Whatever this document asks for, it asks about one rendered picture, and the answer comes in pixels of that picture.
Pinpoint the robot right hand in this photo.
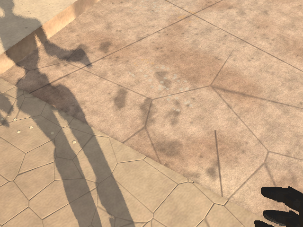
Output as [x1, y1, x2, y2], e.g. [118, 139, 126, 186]
[254, 186, 303, 227]

